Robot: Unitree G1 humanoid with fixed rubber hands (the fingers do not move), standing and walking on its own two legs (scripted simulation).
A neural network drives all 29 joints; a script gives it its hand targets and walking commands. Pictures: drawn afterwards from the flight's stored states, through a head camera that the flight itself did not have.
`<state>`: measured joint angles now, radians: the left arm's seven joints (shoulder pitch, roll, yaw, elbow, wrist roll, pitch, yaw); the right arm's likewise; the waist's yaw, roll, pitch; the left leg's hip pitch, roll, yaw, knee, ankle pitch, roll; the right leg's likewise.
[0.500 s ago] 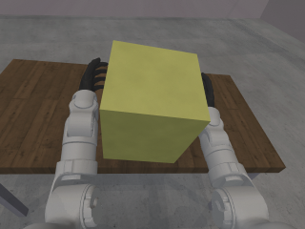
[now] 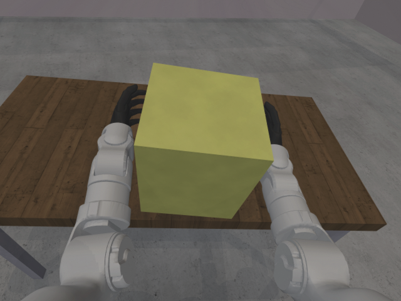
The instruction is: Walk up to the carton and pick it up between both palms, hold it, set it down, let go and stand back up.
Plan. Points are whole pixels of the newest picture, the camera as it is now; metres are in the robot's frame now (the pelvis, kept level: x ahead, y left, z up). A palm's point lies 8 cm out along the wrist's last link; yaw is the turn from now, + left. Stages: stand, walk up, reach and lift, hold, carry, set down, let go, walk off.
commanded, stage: set down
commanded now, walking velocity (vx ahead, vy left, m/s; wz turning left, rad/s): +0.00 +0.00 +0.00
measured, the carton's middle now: (196, 148) +0.38 +0.01 +0.10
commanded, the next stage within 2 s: none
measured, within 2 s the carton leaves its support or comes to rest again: rests again in 1.76 s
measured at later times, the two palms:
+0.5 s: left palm (128, 128) +0.41 +0.15 +0.12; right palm (268, 142) +0.40 -0.15 +0.11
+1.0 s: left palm (131, 131) +0.43 +0.15 +0.09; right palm (264, 145) +0.41 -0.15 +0.09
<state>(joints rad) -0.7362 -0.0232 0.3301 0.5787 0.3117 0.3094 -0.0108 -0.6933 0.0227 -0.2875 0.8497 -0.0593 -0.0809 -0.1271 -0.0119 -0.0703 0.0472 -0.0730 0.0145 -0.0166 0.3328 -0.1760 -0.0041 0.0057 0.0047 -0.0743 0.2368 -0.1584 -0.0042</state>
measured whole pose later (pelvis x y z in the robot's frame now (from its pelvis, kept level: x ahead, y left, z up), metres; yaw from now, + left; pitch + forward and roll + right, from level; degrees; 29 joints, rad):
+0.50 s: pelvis +0.01 +0.00 +0.00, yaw -1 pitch -1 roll -1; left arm -0.78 -0.02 0.40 0.76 0.33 0.18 -0.01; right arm -0.73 0.05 -0.44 0.91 -0.20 -0.12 -0.08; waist 0.00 -0.06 0.02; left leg -0.12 0.02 0.01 0.31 -0.17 -0.01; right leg -0.06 0.00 -0.07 0.24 -0.16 -0.01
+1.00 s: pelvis +0.02 +0.00 +0.00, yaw -2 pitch +4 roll -1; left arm -0.79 -0.03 0.43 0.83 0.33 0.12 0.00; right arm -0.73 0.08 -0.54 0.91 -0.31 -0.15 -0.04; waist 0.01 -0.05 -0.02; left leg -0.21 0.02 0.03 0.32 -0.18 0.00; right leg -0.15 0.00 -0.06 0.25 -0.17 0.00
